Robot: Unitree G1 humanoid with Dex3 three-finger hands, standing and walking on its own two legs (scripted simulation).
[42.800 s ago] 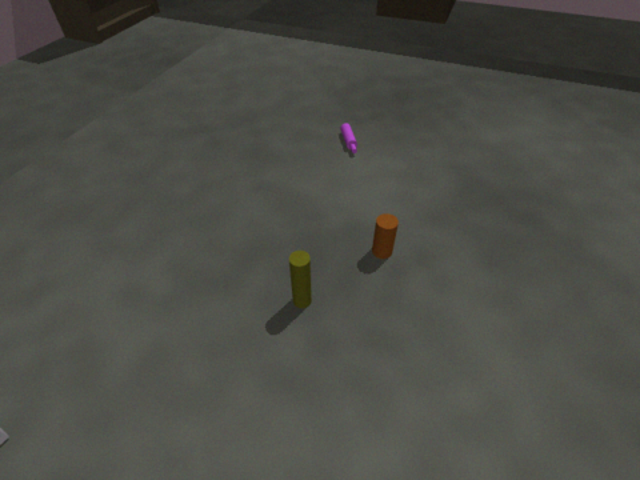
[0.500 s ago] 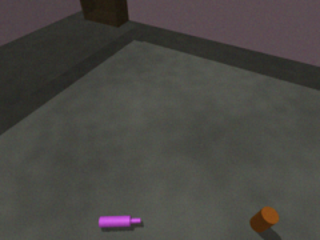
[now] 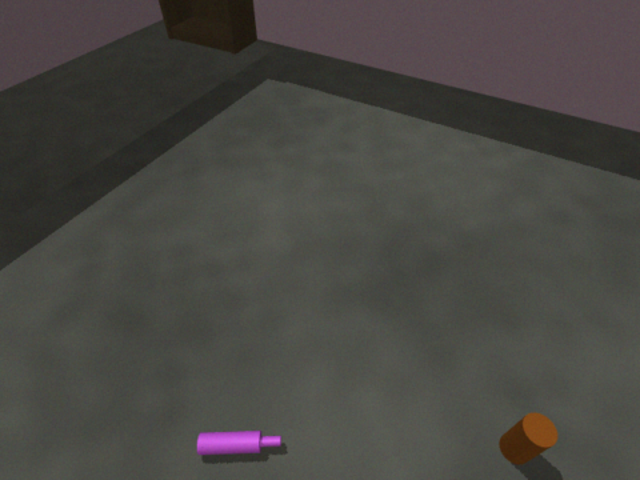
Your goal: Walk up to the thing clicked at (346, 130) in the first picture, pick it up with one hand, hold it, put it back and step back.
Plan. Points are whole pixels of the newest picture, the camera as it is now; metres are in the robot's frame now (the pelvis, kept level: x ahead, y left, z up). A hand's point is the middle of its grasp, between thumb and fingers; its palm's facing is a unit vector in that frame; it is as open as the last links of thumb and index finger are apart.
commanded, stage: stand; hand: left
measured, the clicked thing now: (240, 442) +0.39 +0.23 -0.75
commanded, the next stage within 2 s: walk up in 0.36 s
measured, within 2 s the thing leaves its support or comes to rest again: neither
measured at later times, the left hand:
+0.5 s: hand out of the picture +0.05 +0.29 -0.15, palm faces +0.01 -0.90 -0.44, open 7.3 cm
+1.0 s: hand out of the picture -0.02 +0.41 -0.19, palm faces -0.01 -0.92 -0.38, open 7.3 cm
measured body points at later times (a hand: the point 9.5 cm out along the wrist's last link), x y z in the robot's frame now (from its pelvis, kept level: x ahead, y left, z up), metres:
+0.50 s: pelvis -0.02 +0.02 -0.01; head +0.03 +0.01 +0.44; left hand +0.05 +0.34 -0.12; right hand +0.09 -0.30 -0.14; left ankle -0.03 +0.14 -0.71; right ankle -0.02 -0.14 -0.75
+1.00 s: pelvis -0.07 +0.13 -0.03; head -0.01 +0.15 +0.41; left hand -0.02 +0.46 -0.16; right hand +0.05 -0.18 -0.14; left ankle -0.03 +0.26 -0.75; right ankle -0.09 +0.00 -0.70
